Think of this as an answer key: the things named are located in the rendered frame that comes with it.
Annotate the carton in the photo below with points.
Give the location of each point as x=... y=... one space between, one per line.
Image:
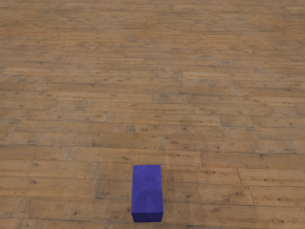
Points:
x=147 y=197

